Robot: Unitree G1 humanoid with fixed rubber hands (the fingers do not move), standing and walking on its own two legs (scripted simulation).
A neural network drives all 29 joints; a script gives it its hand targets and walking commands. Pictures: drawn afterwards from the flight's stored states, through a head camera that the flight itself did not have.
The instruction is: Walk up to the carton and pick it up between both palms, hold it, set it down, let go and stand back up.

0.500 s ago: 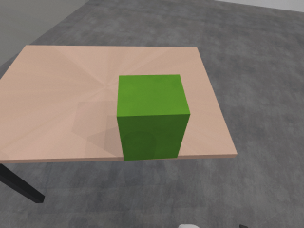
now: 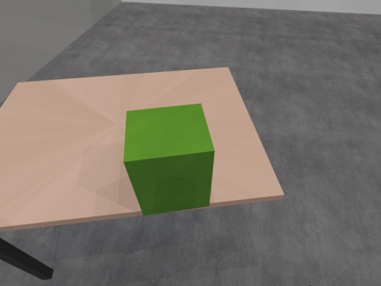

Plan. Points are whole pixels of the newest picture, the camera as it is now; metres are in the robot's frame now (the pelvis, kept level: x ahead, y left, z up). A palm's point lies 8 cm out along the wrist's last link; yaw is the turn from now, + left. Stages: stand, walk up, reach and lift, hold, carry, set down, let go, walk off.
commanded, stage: walk up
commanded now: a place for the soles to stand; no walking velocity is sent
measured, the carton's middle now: (170, 162) +0.43 +0.07 -0.01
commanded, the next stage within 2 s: stand in 0.80 s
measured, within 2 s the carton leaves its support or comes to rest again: neither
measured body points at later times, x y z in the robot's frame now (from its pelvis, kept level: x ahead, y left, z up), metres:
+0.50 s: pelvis +0.01 +0.00 +0.00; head +0.02 +0.00 +0.45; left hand +0.09 +0.25 -0.13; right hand +0.06 -0.27 -0.12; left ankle +0.01 +0.11 -0.74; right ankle +0.01 -0.12 -0.74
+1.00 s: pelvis +0.00 +0.00 +0.00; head +0.01 +0.00 +0.45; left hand +0.09 +0.26 -0.13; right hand +0.05 -0.27 -0.13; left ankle +0.01 +0.11 -0.74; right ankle +0.01 -0.12 -0.74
